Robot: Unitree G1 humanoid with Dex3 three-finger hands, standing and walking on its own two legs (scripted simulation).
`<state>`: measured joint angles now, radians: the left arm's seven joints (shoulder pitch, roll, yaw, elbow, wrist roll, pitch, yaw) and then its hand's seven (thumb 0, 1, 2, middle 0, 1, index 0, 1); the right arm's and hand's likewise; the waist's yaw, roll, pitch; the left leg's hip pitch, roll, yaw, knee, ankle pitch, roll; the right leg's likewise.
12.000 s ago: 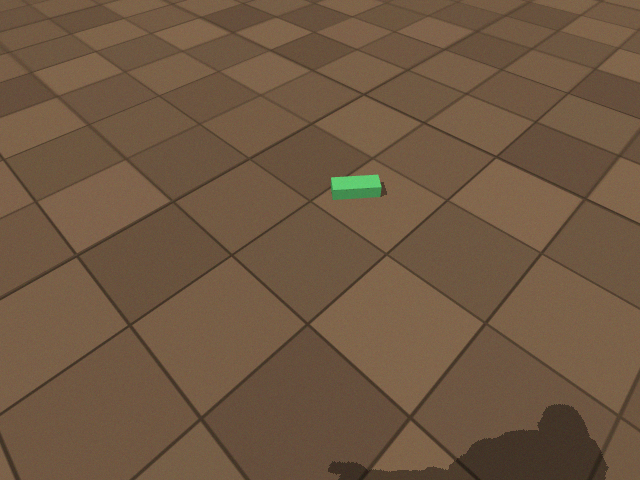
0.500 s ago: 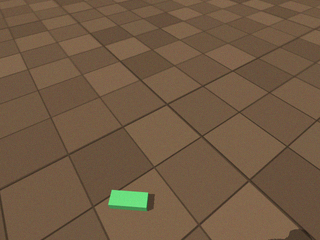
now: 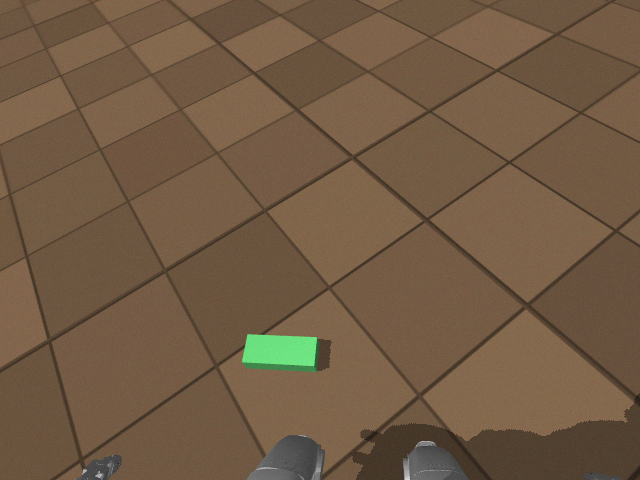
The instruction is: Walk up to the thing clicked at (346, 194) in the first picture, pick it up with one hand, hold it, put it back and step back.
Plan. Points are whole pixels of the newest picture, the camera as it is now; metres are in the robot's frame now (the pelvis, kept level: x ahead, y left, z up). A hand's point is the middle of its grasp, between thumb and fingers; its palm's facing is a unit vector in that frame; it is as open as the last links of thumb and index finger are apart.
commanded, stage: walk up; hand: left
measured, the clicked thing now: (281, 352) +0.52 +0.23 -0.72
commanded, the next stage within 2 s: none
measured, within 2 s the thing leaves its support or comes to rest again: neither
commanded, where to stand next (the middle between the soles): +0.11 +0.06 m, yaw -3 degrees
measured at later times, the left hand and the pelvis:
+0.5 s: hand out of the picture +0.07 +0.27 -0.15, palm faces +0.00 -0.92 -0.38, open 7.4 cm; pelvis +0.03 +0.00 -0.01, yaw +2 degrees
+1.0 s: hand out of the picture +0.12 +0.32 -0.14, palm faces -0.03 -0.89 -0.45, open 7.4 cm; pelvis -0.01 +0.04 +0.00, yaw +0 degrees
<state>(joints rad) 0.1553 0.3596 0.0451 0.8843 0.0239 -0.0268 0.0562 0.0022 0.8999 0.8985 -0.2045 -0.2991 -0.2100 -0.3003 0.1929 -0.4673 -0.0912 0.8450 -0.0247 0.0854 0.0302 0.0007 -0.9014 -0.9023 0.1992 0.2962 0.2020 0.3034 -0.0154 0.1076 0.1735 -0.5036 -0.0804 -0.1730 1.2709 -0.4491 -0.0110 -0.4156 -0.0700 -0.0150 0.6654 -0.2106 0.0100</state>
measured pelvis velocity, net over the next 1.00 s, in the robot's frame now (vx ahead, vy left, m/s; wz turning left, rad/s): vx -0.01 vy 0.04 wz -0.01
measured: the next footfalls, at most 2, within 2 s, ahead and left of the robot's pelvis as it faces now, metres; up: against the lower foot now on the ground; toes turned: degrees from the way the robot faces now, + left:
left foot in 0.14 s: +0.01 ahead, +0.16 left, +0.00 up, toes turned +2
right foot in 0.46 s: +0.15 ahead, -0.11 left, +0.00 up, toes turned +0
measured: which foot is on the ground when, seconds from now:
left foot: up 0.00-0.12, down 0.14-0.48, up 0.50-0.78, down 0.80-1.00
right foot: down 0.00-0.16, up 0.18-0.44, down 0.46-0.84, up 0.86-1.00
